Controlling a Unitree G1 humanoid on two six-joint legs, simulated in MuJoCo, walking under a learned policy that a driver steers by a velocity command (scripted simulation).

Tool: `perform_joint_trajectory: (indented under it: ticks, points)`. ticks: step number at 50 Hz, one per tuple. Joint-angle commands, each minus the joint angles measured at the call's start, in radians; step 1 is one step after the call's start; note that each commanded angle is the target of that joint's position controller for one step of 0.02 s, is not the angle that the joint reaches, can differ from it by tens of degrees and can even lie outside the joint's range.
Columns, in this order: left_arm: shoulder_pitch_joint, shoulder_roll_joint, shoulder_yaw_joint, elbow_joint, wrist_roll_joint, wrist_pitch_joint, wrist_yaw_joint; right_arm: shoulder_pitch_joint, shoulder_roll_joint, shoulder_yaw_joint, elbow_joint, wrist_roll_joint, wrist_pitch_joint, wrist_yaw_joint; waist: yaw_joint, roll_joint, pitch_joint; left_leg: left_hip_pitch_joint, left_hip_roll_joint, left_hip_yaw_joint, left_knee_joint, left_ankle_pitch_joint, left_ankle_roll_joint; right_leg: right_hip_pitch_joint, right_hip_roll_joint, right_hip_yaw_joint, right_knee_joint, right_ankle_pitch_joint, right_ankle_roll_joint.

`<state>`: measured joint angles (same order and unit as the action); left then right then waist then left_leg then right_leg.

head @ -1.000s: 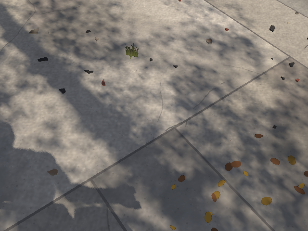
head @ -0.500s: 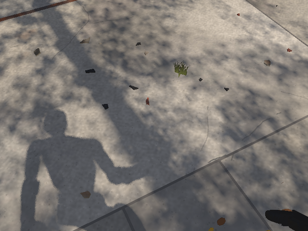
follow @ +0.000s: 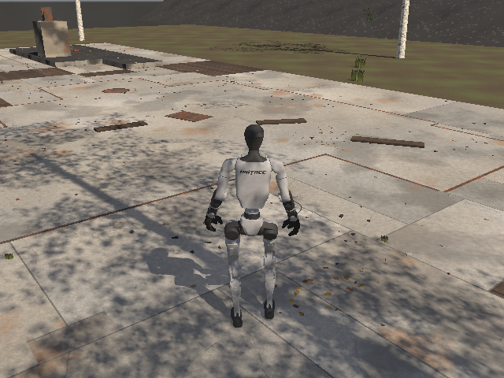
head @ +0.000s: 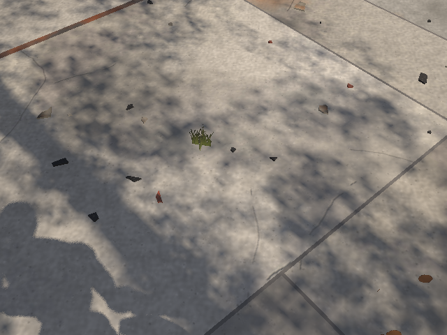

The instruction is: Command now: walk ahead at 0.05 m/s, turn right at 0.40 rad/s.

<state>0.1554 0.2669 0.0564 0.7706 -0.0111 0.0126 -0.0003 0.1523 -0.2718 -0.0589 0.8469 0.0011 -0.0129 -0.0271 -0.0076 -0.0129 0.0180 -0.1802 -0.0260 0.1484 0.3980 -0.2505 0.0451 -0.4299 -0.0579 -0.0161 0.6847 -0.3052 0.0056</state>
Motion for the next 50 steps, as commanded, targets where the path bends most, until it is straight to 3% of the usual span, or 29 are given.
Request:
perform_joint_trajectory:
  ticks: [1, 2, 3, 4, 5, 6, 7, 8, 11, 16, 18, 20, 23, 24, 25, 26, 27, 28, 29, 31, 33, 38, 42, 44, 46, 47, 48, 49, 50]
  points:
    - [0.008, 0.09, 0.031, -0.081, -0.004, -0.011, -0.016, -0.006, -0.179, -0.048, -0.056, 0.021, 0.019, -0.021, 0.021, 0.088, -0.061, 0.117, 0.313, -0.165, 0.031, 0.469, 0.133, 0.035, 0.027, -0.041, -0.163, 0.081, -0.035]
    - [0.036, 0.125, 0.045, -0.081, 0.001, -0.014, -0.015, 0.035, -0.168, -0.047, -0.047, 0.02, 0.021, -0.022, 0.027, 0.05, -0.087, 0.086, 0.259, -0.118, 0.125, 0.421, 0.073, 0.136, 0.028, -0.001, -0.257, 0.26, -0.065]
    - [0.091, 0.226, 0.075, -0.085, 0.008, -0.015, -0.001, 0.027, -0.13, -0.037, -0.072, -0.008, 0.012, -0.02, 0.022, -0.122, -0.143, -0.076, 0.16, -0.019, 0.369, 0.261, -0.01, 0.314, -0.112, 0.208, -0.273, 0.616, -0.135]
    - [0.13, 0.304, 0.09, -0.092, 0.024, -0.016, 0.004, -0.025, -0.082, -0.021, -0.121, -0.033, 0.002, -0.015, 0.036, -0.312, -0.158, -0.398, -0.026, -0.029, 0.622, -0.36, -0.09, 0.474, -0.326, 0.524, -0.284, 0.934, -0.351]
    - [0.159, 0.225, 0.068, -0.098, 0.025, -0.029, 0.002, -0.063, -0.11, -0.026, -0.123, -0.028, -0.005, -0.004, 0.075, -0.165, -0.233, -0.445, -0.007, -0.194, 0.771, -0.454, -0.089, 0.502, -0.326, 0.513, -0.289, 0.906, -0.392]
    - [0.11, 0.21, 0.065, -0.108, 0.021, -0.04, 0.004, -0.063, -0.127, -0.033, -0.122, 0.0, -0.004, 0.004, 0.05, -0.117, -0.193, -0.483, 0.017, -0.218, 0.815, -0.381, -0.083, 0.482, -0.274, 0.421, -0.282, 0.859, -0.345]
    - [0.06, 0.202, 0.066, -0.119, 0.008, -0.042, 0.008, -0.054, -0.125, -0.035, -0.109, 0.005, 0.0, -0.001, 0.027, -0.059, -0.171, -0.5, 0.035, -0.221, 0.791, -0.307, -0.084, 0.452, -0.221, 0.363, -0.282, 0.773, -0.292]
    - [0.027, 0.189, 0.061, -0.13, -0.006, -0.037, 0.013, -0.063, -0.14, -0.04, -0.111, -0.003, 0.005, -0.008, 0.017, -0.045, -0.146, -0.501, 0.049, -0.226, 0.747, -0.249, -0.092, 0.418, -0.201, 0.341, -0.294, 0.718, -0.265]
    - [0.015, 0.2, 0.064, -0.148, 0.003, -0.019, 0.024, -0.048, -0.114, -0.037, -0.115, 0.0, 0.01, -0.009, -0.007, -0.087, -0.151, -0.403, 0.022, -0.209, 0.65, -0.164, -0.117, 0.339, -0.146, 0.303, -0.311, 0.695, -0.255]
    - [0.021, 0.226, 0.074, -0.168, 0.0, 0.0, 0.039, -0.08, -0.099, -0.029, -0.129, 0.004, 0.009, -0.007, 0.014, -0.118, -0.151, -0.312, 0.0, -0.22, 0.436, -0.104, -0.139, 0.289, -0.124, 0.344, -0.305, 0.548, -0.243]
    - [0.02, 0.218, 0.072, -0.176, -0.005, 0.005, 0.037, -0.084, -0.106, -0.03, -0.135, 0.011, 0.003, 0.004, 0.024, -0.133, -0.149, -0.261, -0.006, -0.217, 0.354, -0.087, -0.127, 0.244, -0.104, 0.386, -0.342, 0.219, -0.235]
    - [0.02, 0.21, 0.067, -0.18, -0.005, 0.005, 0.032, -0.099, -0.116, -0.034, -0.147, 0.019, -0.011, 0.017, 0.032, -0.166, -0.105, -0.216, -0.014, -0.206, 0.268, -0.105, -0.106, 0.182, -0.089, 0.447, -0.378, -0.094, -0.229]
    - [-0.001, 0.187, 0.054, -0.19, -0.005, 0.002, 0.032, -0.011, -0.12, -0.047, -0.127, 0.028, -0.047, 0.029, -0.029, -0.159, -0.073, -0.023, -0.01, -0.186, 0.022, -0.013, -0.058, 0.089, -0.035, 0.481, -0.33, -0.251, -0.183]
    - [-0.002, 0.148, 0.042, -0.197, -0.002, -0.002, 0.034, 0.063, -0.153, -0.06, -0.108, 0.02, -0.056, 0.025, -0.056, -0.108, -0.091, 0.128, 0.075, -0.247, -0.025, -0.014, -0.022, -0.019, 0.01, 0.439, -0.229, -0.292, -0.136]
    - [0.006, 0.063, 0.018, -0.213, -0.001, -0.007, 0.032, 0.17, -0.22, -0.073, -0.092, -0.005, -0.058, 0.016, -0.071, 0.092, -0.137, 0.277, 0.298, -0.496, -0.099, -0.204, 0.061, -0.189, 0.124, 0.259, 0.079, -0.336, -0.063]
    - [-0.026, 0.109, 0.029, -0.276, -0.014, -0.026, 0.028, 0.18, -0.284, -0.086, -0.081, -0.038, -0.066, 0.032, -0.05, 0.251, -0.033, 0.2, 0.449, -0.827, -0.211, -0.396, 0.186, -0.399, 0.142, 0.197, 0.246, -0.314, -0.052]
    - [-0.028, 0.179, 0.046, -0.265, -0.013, -0.034, 0.025, 0.109, -0.223, -0.072, -0.108, -0.027, -0.077, 0.03, -0.032, 0.198, 0.036, 0.157, 0.437, -0.786, -0.223, -0.463, 0.201, -0.436, 0.066, 0.212, 0.352, -0.227, -0.041]
    - [-0.008, 0.201, 0.057, -0.242, -0.01, -0.033, 0.019, 0.069, -0.167, -0.058, -0.118, -0.005, -0.078, 0.022, -0.021, 0.183, 0.061, 0.155, 0.376, -0.669, -0.219, -0.421, 0.159, -0.453, 0.051, 0.197, 0.386, -0.147, -0.028]
    - [0.016, 0.185, 0.057, -0.221, -0.004, -0.033, 0.017, 0.063, -0.143, -0.048, -0.124, 0.003, -0.076, 0.017, -0.017, 0.163, 0.043, 0.164, 0.324, -0.585, -0.216, -0.352, 0.125, -0.435, 0.043, 0.181, 0.406, -0.091, -0.015]
    - [0.0, 0.131, 0.043, -0.222, -0.005, -0.049, 0.004, 0.109, -0.13, -0.039, -0.103, -0.003, -0.082, 0.014, -0.037, 0.138, 0.058, 0.141, 0.284, -0.463, -0.238, -0.17, 0.117, -0.421, 0.029, 0.167, 0.424, 0.027, -0.002]
    - [-0.016, 0.098, 0.031, -0.23, -0.009, -0.062, -0.002, 0.155, -0.128, -0.038, -0.087, -0.007, -0.089, 0.018, -0.049, 0.124, 0.049, 0.146, 0.264, -0.375, -0.249, -0.044, 0.128, -0.41, 0.028, 0.141, 0.389, 0.099, 0.008]
    - [-0.142, 0.048, 0.004, -0.276, -0.004, -0.078, -0.023, 0.196, -0.168, -0.04, -0.061, 0.013, -0.078, 0.022, -0.088, 0.134, 0.064, 0.122, 0.242, -0.244, -0.258, 0.136, 0.128, -0.293, -0.005, 0.024, 0.091, 0.216, 0.023]
    - [-0.189, 0.062, 0.005, -0.295, -0.019, -0.085, -0.044, 0.251, -0.205, -0.045, -0.033, 0.031, -0.065, 0.031, -0.096, 0.148, 0.082, 0.133, 0.285, -0.232, -0.233, 0.2, 0.125, -0.162, 0.023, -0.025, -0.069, 0.164, -0.015]
    - [-0.137, 0.096, 0.02, -0.289, -0.019, -0.087, -0.045, 0.246, -0.222, -0.048, -0.023, 0.038, -0.056, 0.03, -0.041, 0.167, 0.054, 0.165, 0.307, -0.224, -0.165, 0.41, 0.108, -0.05, 0.054, -0.038, -0.134, 0.138, -0.059]
    - [0.11, 0.165, 0.062, -0.215, -0.012, -0.081, -0.031, 0.241, -0.204, -0.038, -0.021, 0.036, -0.054, 0.024, 0.099, 0.124, -0.112, 0.096, 0.237, -0.126, 0.144, 0.695, 0.058, 0.327, 0.09, -0.058, -0.196, 0.192, -0.119]
    - [0.299, 0.231, 0.082, -0.185, 0.0, -0.07, -0.014, 0.232, -0.144, -0.013, -0.054, 0.006, -0.061, 0.023, 0.175, 0.0, -0.267, -0.135, 0.192, -0.094, 0.47, 0.398, 0.017, 0.645, -0.108, 0.168, -0.16, 0.183, -0.182]
    - [0.315, 0.309, 0.084, -0.176, 0.011, -0.072, -0.017, 0.317, -0.032, 0.021, -0.089, 0.004, -0.084, 0.028, 0.093, -0.291, -0.392, -0.463, 0.013, -0.152, 0.789, -0.298, -0.032, 0.846, -0.34, 0.687, -0.318, -0.05, -0.33]
    - [0.304, 0.212, 0.06, -0.176, 0.01, -0.08, -0.022, 0.243, -0.15, -0.008, -0.079, 0.031, -0.1, 0.032, 0.134, -0.179, -0.339, -0.563, 0.056, -0.264, 0.905, -0.301, -0.023, 0.784, -0.326, 0.727, -0.387, -0.122, -0.311]
    - [0.24, 0.178, 0.045, -0.171, 0.005, -0.085, -0.024, 0.17, -0.175, -0.017, -0.109, 0.048, -0.106, 0.037, 0.11, -0.155, -0.194, -0.622, 0.101, -0.235, 0.912, -0.212, -0.009, 0.667, -0.293, 0.569, -0.393, -0.051, -0.278]
